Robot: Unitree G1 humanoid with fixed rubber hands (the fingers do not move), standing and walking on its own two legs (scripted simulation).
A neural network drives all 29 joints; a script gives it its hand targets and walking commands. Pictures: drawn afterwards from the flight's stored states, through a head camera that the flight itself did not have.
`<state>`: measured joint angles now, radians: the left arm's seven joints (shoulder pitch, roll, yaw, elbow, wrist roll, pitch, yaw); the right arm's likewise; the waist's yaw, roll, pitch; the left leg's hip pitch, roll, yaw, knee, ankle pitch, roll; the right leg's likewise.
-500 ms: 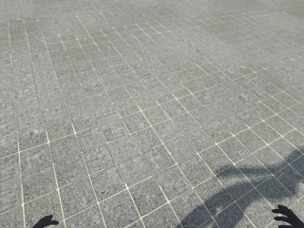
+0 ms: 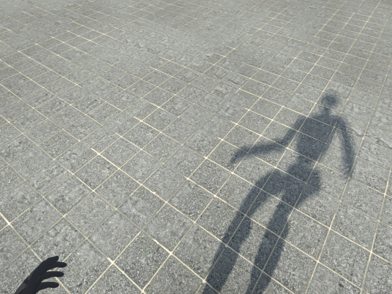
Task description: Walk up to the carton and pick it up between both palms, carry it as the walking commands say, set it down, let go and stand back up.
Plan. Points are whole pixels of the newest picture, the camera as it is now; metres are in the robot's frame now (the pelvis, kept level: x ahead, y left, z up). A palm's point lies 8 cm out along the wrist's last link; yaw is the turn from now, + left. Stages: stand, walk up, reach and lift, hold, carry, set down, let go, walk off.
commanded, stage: walk up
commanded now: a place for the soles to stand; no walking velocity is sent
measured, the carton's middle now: out of the picture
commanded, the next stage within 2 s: none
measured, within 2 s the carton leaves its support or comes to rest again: neither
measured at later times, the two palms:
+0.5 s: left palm (171, 196) +0.36 +0.08 -0.04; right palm out of the picture -0.09 -0.46 -0.07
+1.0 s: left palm (313, 156) +0.49 -0.30 -0.04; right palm out of the picture -0.22 -0.47 -0.05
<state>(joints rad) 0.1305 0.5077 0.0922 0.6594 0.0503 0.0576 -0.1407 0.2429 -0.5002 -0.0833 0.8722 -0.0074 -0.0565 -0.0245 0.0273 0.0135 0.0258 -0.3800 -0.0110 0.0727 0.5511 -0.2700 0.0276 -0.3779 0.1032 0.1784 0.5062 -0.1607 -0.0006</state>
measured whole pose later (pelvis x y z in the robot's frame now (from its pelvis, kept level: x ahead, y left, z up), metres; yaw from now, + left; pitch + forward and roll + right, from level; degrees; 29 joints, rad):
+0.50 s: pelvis +0.04 -0.10 +0.00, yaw -31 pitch +1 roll -1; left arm 0.06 0.46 0.10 0.67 0.04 0.05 -0.16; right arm 0.27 -0.53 -0.10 0.87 -0.01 -0.08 -0.01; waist 0.00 0.02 0.04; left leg -0.40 0.10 0.10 0.82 -0.46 -0.03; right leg -0.35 0.03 0.07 0.51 -0.19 -0.02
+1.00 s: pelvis +0.10 -0.26 +0.00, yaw -57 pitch +1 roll +0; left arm -0.06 0.49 0.11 0.70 0.02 0.02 -0.16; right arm 0.35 -0.55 -0.11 0.88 0.01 -0.09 0.00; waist -0.07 -0.05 0.02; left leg -0.25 0.24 0.21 0.91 -0.42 -0.03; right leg -0.40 -0.05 -0.07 0.58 -0.20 -0.03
